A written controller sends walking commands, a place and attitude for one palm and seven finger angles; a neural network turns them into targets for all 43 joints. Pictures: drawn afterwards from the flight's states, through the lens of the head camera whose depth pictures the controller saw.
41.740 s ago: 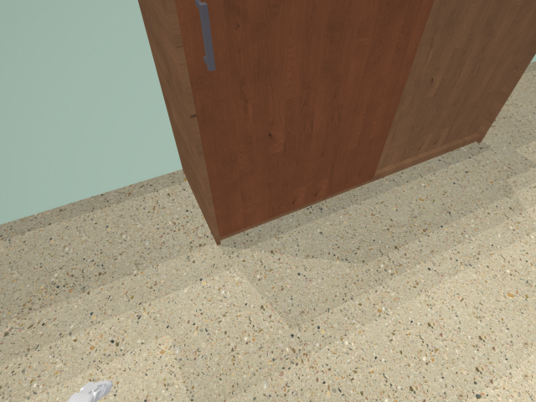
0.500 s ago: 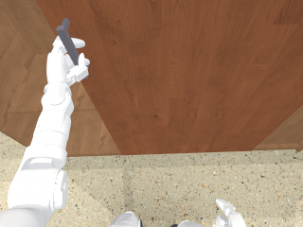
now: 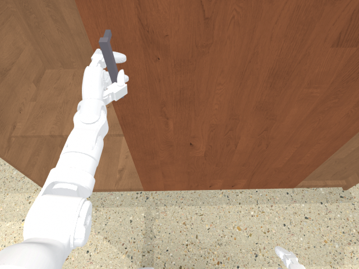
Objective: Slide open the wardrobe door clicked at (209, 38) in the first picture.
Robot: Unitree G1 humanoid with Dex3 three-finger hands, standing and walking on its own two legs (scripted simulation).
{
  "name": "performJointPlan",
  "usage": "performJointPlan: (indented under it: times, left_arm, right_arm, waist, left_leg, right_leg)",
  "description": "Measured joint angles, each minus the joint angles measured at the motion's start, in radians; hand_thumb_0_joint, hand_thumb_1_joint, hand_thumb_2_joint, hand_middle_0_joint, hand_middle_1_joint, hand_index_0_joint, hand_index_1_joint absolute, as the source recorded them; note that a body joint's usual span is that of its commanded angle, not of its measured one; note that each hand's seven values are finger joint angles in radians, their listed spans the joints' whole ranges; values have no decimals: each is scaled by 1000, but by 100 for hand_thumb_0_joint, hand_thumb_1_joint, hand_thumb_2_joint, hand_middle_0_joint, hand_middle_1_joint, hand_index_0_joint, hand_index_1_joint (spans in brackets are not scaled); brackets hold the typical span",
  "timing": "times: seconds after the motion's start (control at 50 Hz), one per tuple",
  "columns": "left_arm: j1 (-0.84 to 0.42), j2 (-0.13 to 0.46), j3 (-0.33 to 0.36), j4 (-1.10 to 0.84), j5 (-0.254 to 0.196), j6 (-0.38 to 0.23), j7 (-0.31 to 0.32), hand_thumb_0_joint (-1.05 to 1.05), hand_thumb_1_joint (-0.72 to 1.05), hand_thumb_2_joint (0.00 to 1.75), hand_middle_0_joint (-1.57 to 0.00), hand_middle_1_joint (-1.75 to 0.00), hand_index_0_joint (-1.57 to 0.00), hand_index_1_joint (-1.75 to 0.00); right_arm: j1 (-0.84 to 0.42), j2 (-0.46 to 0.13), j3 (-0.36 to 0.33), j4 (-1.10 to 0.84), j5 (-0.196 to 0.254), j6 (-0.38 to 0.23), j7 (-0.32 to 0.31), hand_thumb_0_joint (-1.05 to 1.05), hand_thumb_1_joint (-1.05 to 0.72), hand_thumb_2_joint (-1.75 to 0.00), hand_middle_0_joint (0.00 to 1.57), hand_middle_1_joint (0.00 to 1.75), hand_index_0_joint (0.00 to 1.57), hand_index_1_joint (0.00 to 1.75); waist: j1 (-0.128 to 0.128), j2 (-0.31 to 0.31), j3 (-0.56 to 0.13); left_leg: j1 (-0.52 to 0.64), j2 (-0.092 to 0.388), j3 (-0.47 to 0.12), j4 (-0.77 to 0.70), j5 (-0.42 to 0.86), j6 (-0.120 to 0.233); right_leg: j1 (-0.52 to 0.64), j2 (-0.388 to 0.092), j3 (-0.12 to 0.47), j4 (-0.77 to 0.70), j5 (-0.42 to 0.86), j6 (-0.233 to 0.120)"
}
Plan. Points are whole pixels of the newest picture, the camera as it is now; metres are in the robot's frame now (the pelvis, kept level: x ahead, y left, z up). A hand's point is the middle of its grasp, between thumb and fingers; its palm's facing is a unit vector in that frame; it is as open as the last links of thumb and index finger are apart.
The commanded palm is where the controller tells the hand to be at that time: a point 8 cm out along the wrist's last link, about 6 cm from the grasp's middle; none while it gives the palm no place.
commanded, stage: stop walking and hold the door there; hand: left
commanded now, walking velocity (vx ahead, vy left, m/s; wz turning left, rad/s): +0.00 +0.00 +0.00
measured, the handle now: (114, 66) +0.51 +0.19 +0.15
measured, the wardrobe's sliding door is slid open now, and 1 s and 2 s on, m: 0.51 0.51 0.51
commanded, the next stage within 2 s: loosen the grip on the handle in 0.10 s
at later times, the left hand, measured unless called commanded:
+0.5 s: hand (119, 83) +0.46 +0.16 +0.15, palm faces +0.21 -0.97 -0.14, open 10.7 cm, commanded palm +0.43 +0.20 +0.14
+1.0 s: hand (115, 81) +0.47 +0.18 +0.15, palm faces +0.14 -0.98 -0.12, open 14.2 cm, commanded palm +0.44 +0.23 +0.15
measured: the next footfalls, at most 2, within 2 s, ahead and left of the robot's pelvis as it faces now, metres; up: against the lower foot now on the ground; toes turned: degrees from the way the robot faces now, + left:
none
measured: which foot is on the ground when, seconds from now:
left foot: down 0.00-1.00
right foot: down 0.00-1.00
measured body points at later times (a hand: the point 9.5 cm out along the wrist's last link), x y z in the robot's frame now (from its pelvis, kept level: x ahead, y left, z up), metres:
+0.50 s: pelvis -0.03 -0.02 -0.01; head +0.01 -0.02 +0.44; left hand +0.44 +0.22 +0.16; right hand +0.03 -0.30 -0.11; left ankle +0.01 +0.10 -0.73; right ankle +0.00 -0.12 -0.73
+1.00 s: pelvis -0.01 -0.01 +0.00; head +0.03 -0.01 +0.45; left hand +0.45 +0.23 +0.15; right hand +0.04 -0.28 -0.12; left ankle +0.01 +0.10 -0.73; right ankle +0.00 -0.12 -0.73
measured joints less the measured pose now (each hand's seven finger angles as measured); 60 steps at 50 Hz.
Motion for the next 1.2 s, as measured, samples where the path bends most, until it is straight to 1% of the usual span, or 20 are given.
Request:
performJointPlan:
  times: [0.1, 0.2, 0.22, 0.24, 0.26, 0.28, 0.32, 0.34, 0.38, 0.44, 0.5, 0.56, 0.6, 0.64, 0.7, 0.74, 0.9, 1.04, 1.12, 1.2]
  left_arm:
    - [-2, -6, 2, 17, -5, -2, 5, -5, 80, 81, -30, -133, -23, -138]
    - [-3, -11, -3, 45, -11, -8, 10, -4, 80, 81, -29, -132, -22, -138]
    - [-16, -11, 42, 58, 28, -8, -27, -4, 78, 81, -29, -132, -22, -138]
    - [-50, 6, 74, 119, 73, -6, -55, -5, 75, 80, -30, -132, -24, -138]
    - [-93, 23, 111, 197, 95, 13, -74, -5, 71, 80, -32, -133, -25, -138]
    - [-127, 36, 140, 254, 98, 33, -83, -5, 68, 79, -33, -133, -28, -139]
    - [-143, 45, 196, 289, 87, 49, -103, -4, 61, 76, -36, -135, -35, -142]
    - [-134, 52, 209, 286, 86, 40, -102, -3, 57, 75, -37, -135, -38, -142]
    - [-111, 64, 199, 270, 100, -6, -87, -2, 47, 70, -39, -136, -41, -142]
    - [-118, 86, 196, 297, 113, -54, -45, -1, 26, 60, -37, -132, -35, -139]
    - [-135, 112, 196, 314, 110, -83, -49, -1, 1, 47, -34, -131, -30, -136]
    - [-147, 133, 188, 329, 103, -99, -67, 0, -20, 37, -33, -130, -28, -133]
    - [-156, 145, 173, 347, 102, -100, -83, -1, -31, 32, -33, -130, -28, -131]
    - [-149, 155, 198, 342, 108, -91, -102, -1, -39, 28, -33, -129, -29, -129]
    - [-139, 168, 222, 336, 94, -87, -111, -1, -46, 24, -32, -126, -30, -126]
    - [-134, 169, 230, 334, 86, -91, -116, -1, -49, 23, -31, -124, -30, -125]
    - [-64, 136, 238, 262, 77, -84, -139, -1, -54, 20, -31, -119, -30, -120]
    - [-75, 110, 232, 251, 96, -77, -151, -2, -55, 20, -34, -120, -33, -120]
    - [-76, 113, 243, 260, 102, -76, -160, -2, -55, 20, -35, -120, -35, -120]
    - [-72, 134, 257, 264, 110, -73, -174, -2, -55, 20, -36, -120, -36, -120]
  right_arm:
    - [-2, 21, 14, 19, 3, 16, -10, 1, -91, -90, 20, 30, 20, 30]
    - [3, 19, 14, 30, 2, 23, -18, 1, -91, -90, 20, 30, 21, 30]
    - [-3, 22, 1, 33, -4, 15, -7, 1, -91, -90, 20, 30, 21, 30]
    - [-7, 30, -6, 45, -10, -7, 5, 1, -91, -90, 20, 30, 21, 30]
    - [-6, 38, -7, 56, -8, -31, 14, 1, -91, -90, 20, 30, 21, 30]
    - [3, 43, -12, 55, -7, -49, 24, 1, -91, -90, 20, 30, 21, 30]
    - [27, 37, -23, 44, -16, -70, 42, 1, -91, -90, 20, 30, 21, 30]
    - [38, 27, -29, 36, -20, -75, 49, 1, -91, -90, 20, 30, 21, 30]
    - [55, 2, -45, 26, -26, -80, 63, 1, -91, -90, 20, 30, 21, 30]
    - [72, -24, -55, 24, -25, -68, 81, 0, -91, -90, 20, 30, 20, 30]
    - [103, -38, -54, 30, -15, -54, 80, 1, -91, -90, 20, 30, 20, 30]
    - [141, -49, -50, 41, -6, -51, 71, 1, -91, -90, 20, 30, 20, 30]
    - [161, -54, -46, 50, -3, -51, 65, 1, -91, -90, 20, 30, 20, 30]
    - [170, -56, -40, 56, 0, -49, 58, 1, -91, -90, 20, 30, 20, 30]
    - [183, -49, -40, 57, 2, -52, 46, 1, -91, -90, 20, 30, 20, 30]
    - [191, -44, -38, 56, 1, -55, 45, 1, -91, -90, 20, 30, 20, 30]
    - [170, -26, -25, 23, -2, -42, 51, 1, -91, -90, 20, 30, 20, 30]
    - [115, -13, -19, -3, -4, -39, 48, 1, -91, -90, 20, 30, 20, 30]
    - [97, -11, -12, -19, -3, -33, 45, 1, -91, -90, 20, 30, 20, 30]
    - [94, -10, -7, -35, -1, -23, 40, 1, -91, -90, 20, 30, 20, 30]
  waist:
    - [0, 8, -18]
    - [1, 11, -36]
    - [6, 6, -25]
    - [-1, -12, -40]
    - [-21, -35, -70]
    - [-40, -53, -99]
    - [-63, -65, -134]
    - [-70, -63, -140]
    - [-78, -47, -144]
    - [-99, -40, -137]
    - [-110, -49, -129]
    - [-114, -48, -125]
    - [-117, -45, -124]
    - [-120, -43, -122]
    - [-130, -39, -127]
    - [-129, -36, -130]
    - [-106, -25, -133]
    - [-90, -33, -143]
    - [-89, -36, -150]
    - [-90, -40, -154]
  left_leg:
    - [-14, -7, 0, -4, 4, 0]
    - [-15, -12, 0, -8, 5, 2]
    - [-4, -9, 8, -11, 5, 3]
    - [-10, -14, 15, -24, 12, 4]
    - [-29, -22, 13, -40, 32, -7]
    - [-50, -29, 6, -52, 47, -11]
    - [-72, -33, -6, -61, 59, -10]
    - [-77, -32, -7, -57, 59, -10]
    - [-93, -24, -8, -34, 53, -9]
    - [-127, -16, -11, 0, 49, -10]
    - [-155, -10, -14, 17, 52, -13]
    - [-175, -6, -18, 24, 55, -12]
    - [-185, -8, -25, 25, 53, -7]
    - [-183, -7, -25, 19, 57, -5]
    - [-171, -3, -19, 3, 61, -10]
    - [-159, -1, -16, -4, 59, -11]
    - [-123, -8, -7, -19, 47, -6]
    - [-130, -20, -11, -8, 36, 3]
    - [-131, -24, -10, 2, 27, 8]
    - [-134, -25, -8, 11, 20, 12]
  right_leg:
    - [-21, -8, -1, 13, -5, 1]
    - [-25, -12, -1, 19, -11, 3]
    - [-21, -10, 7, 19, -10, 2]
    - [-39, -14, 14, 27, -9, -1]
    - [-70, -22, 13, 42, -7, -6]
    - [-100, -28, 7, 57, -5, -11]
    - [-121, -27, 9, 58, -2, -17]
    - [-119, -25, 12, 50, -5, -17]
    - [-127, -18, 12, 52, -6, -16]
    - [-160, -12, 9, 83, -4, -21]
    - [-190, -8, 6, 104, -3, -27]
    - [-207, -3, 3, 107, 2, -32]
    - [-214, -1, 2, 103, 6, -33]
    - [-215, 5, 9, 94, 13, -33]
    - [-204, 11, 17, 75, 20, -33]
    - [-192, 13, 20, 63, 21, -32]
    - [-155, 8, 30, 43, 14, -20]
    - [-156, -4, 26, 48, 6, -10]
    - [-155, -9, 27, 54, -1, -4]
    - [-156, -11, 30, 58, -4, 0]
